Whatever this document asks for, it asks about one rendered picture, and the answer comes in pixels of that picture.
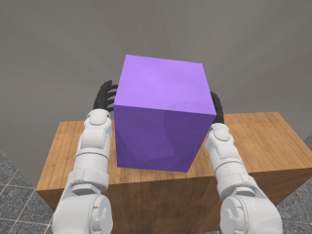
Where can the right robot upper arm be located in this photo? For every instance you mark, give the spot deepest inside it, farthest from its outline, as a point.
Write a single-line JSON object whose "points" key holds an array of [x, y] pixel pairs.
{"points": [[249, 215]]}

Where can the robot left forearm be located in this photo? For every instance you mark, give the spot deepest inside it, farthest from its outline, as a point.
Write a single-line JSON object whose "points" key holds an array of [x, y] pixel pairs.
{"points": [[89, 175]]}

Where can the carton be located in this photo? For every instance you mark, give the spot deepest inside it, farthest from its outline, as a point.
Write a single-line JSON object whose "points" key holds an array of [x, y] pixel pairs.
{"points": [[163, 110]]}

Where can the robot right forearm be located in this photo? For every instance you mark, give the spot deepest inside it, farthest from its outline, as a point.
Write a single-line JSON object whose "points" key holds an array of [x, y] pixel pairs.
{"points": [[229, 169]]}

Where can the right robot hand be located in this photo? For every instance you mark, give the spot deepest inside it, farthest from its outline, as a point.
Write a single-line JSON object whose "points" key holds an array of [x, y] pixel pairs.
{"points": [[218, 109]]}

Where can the left robot upper arm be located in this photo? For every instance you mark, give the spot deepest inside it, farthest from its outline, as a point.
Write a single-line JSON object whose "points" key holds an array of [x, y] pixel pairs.
{"points": [[84, 214]]}

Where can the pedestal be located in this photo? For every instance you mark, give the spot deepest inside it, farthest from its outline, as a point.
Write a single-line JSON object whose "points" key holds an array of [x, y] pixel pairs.
{"points": [[164, 202]]}

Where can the left robot hand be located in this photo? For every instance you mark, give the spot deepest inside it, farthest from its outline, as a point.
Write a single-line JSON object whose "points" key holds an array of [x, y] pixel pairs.
{"points": [[102, 101]]}

